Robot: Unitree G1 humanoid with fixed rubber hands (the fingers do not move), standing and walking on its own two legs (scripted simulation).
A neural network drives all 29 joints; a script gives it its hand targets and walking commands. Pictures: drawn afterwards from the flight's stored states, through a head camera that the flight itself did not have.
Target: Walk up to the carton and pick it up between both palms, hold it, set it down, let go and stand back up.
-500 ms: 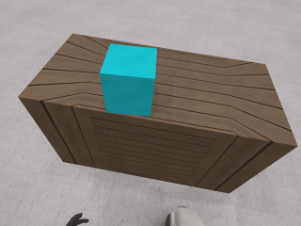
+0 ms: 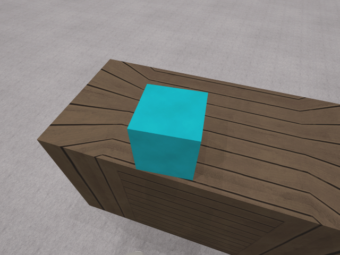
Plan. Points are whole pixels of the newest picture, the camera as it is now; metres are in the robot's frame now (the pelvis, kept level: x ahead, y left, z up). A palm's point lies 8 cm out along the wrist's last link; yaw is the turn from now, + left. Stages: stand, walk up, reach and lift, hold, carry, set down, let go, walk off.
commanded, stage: walk up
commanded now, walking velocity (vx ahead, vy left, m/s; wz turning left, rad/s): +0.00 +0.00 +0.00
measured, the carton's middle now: (170, 132) +0.46 +0.04 -0.02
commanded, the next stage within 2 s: none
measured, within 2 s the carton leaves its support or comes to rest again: neither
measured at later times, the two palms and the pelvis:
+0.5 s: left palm out of the picture +0.04 +0.25 -0.15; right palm out of the picture +0.05 -0.21 -0.14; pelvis +0.03 +0.03 +0.00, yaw -2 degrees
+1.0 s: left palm out of the picture +0.09 +0.36 -0.14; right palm out of the picture +0.07 -0.10 -0.13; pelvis +0.05 +0.12 +0.00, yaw -4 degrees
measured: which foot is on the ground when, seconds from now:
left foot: up 0.00-0.00, down 0.02-0.52, up 0.54-0.74, down 0.76-1.00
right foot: down 0.00-0.78, up 0.80-1.00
